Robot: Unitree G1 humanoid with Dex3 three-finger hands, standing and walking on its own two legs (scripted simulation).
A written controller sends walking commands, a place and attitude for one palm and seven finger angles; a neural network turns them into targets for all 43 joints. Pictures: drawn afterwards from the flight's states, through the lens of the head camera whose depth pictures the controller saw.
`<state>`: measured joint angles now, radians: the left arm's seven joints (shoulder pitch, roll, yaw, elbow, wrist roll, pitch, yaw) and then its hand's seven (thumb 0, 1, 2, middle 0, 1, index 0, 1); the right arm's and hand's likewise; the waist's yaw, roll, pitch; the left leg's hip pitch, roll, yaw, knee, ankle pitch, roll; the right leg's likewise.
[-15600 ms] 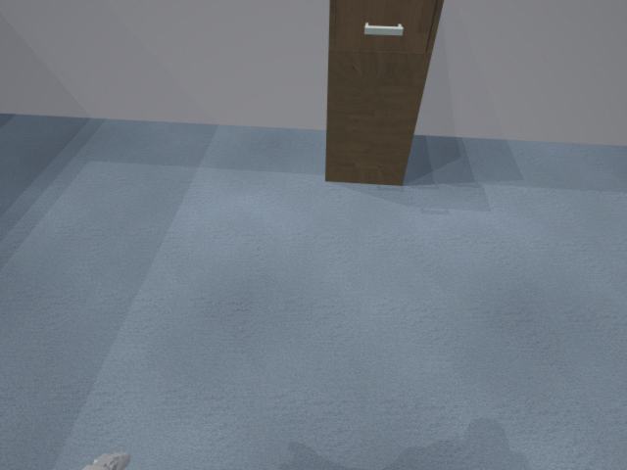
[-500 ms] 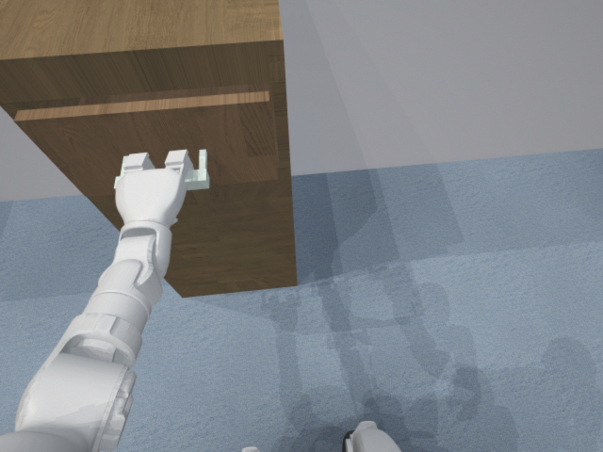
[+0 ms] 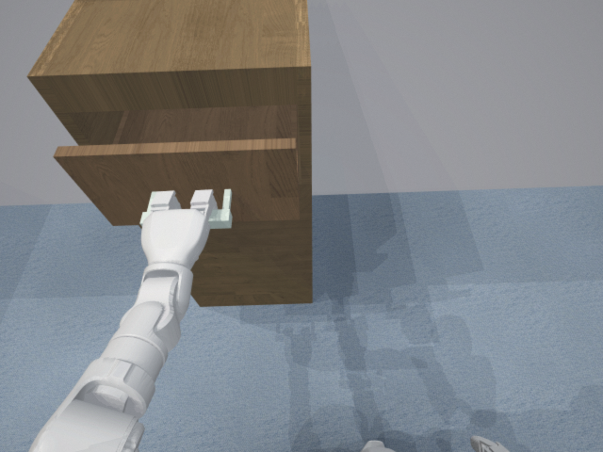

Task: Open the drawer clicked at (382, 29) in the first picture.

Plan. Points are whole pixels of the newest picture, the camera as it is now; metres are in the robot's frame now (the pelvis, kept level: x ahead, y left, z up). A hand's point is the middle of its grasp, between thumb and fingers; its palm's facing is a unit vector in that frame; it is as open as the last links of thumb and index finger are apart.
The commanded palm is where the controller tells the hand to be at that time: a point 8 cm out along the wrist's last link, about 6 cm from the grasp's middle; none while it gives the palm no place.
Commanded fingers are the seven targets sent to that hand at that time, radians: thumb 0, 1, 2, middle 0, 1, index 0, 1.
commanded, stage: pull the drawer open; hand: left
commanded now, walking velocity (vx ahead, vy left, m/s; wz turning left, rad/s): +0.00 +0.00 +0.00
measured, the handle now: (189, 208) +0.46 +0.19 +0.00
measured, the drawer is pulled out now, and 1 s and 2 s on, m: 0.09 0.11 0.24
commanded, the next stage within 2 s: none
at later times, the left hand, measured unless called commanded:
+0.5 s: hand (188, 249) +0.40 +0.19 -0.02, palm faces -0.02 +0.01 -1.00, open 5.9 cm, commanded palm +0.38 +0.19 +0.03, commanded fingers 0.00 0.90 0.90 -0.40 -1.35 -0.40 -1.35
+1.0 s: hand (186, 266) +0.37 +0.19 -0.02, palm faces +0.00 -0.04 -1.00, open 5.9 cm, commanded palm +0.31 +0.19 +0.03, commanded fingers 0.00 0.90 0.90 -0.40 -1.35 -0.40 -1.35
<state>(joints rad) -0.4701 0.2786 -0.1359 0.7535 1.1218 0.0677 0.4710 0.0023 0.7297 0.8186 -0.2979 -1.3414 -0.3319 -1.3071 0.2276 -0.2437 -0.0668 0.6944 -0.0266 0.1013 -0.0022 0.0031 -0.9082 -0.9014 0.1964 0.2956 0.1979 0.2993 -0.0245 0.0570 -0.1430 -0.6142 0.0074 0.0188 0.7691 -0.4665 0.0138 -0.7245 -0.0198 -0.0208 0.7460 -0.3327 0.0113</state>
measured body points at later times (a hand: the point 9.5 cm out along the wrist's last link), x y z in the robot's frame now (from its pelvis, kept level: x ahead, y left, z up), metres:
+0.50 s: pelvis -0.05 -0.01 -0.02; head +0.05 -0.03 +0.42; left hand +0.40 +0.18 +0.04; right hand -0.02 -0.28 -0.16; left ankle -0.07 +0.11 -0.71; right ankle +0.00 -0.13 -0.71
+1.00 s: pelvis -0.03 +0.00 +0.00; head +0.05 -0.02 +0.44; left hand +0.37 +0.18 +0.03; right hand +0.03 -0.26 -0.14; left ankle -0.07 +0.11 -0.71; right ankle +0.00 -0.13 -0.71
